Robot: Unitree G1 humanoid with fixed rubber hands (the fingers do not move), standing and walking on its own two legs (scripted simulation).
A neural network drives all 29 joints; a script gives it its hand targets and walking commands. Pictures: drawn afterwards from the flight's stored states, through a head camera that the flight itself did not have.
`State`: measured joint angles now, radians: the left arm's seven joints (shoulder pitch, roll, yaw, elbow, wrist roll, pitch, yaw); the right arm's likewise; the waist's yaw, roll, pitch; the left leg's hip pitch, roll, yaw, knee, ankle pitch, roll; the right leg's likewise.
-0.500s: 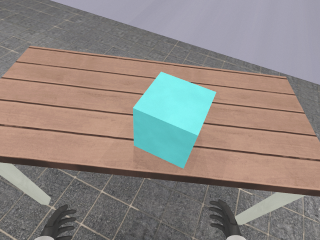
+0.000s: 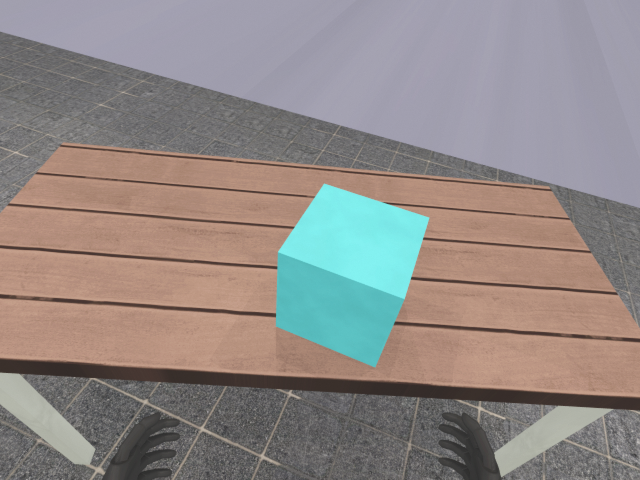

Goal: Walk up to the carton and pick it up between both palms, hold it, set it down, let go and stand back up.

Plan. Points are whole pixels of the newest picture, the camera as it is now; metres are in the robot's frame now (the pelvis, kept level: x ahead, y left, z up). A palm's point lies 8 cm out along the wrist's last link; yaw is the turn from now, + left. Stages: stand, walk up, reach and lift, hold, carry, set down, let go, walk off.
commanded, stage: reach and lift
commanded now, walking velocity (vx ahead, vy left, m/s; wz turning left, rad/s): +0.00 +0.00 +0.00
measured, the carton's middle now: (349, 274) +0.44 -0.05 -0.01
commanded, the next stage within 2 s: none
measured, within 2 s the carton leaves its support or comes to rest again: neither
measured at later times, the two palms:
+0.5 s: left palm (112, 476) +0.15 +0.23 -0.03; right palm out of the picture +0.14 -0.19 -0.03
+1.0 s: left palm (123, 417) +0.20 +0.22 -0.01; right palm (463, 440) +0.19 -0.17 +0.00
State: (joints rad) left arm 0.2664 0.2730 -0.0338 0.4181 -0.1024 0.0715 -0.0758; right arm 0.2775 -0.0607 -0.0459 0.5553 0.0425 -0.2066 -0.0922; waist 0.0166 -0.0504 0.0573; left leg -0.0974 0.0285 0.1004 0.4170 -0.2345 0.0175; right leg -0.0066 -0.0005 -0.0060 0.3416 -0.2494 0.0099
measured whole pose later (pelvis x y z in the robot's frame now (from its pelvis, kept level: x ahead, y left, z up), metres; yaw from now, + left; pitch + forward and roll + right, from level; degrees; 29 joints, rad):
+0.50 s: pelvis -0.01 +0.00 +0.00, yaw +1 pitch -6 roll -1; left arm 0.34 0.37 -0.09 0.23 -0.21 -0.06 -0.14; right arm 0.39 0.03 -0.01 0.29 0.08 -0.16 -0.23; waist 0.02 -0.03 0.09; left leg -0.10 0.03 0.08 0.45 -0.24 0.02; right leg 0.00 0.00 -0.02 0.37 -0.26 0.01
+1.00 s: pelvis -0.01 +0.01 -0.01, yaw +0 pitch -5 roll -2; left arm 0.19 0.41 -0.11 0.17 -0.27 -0.04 -0.12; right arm 0.26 0.07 -0.01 0.18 0.10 -0.09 -0.32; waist 0.01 -0.04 0.11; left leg -0.15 0.03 0.08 0.51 -0.27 0.03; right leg -0.05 0.01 -0.01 0.41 -0.27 0.02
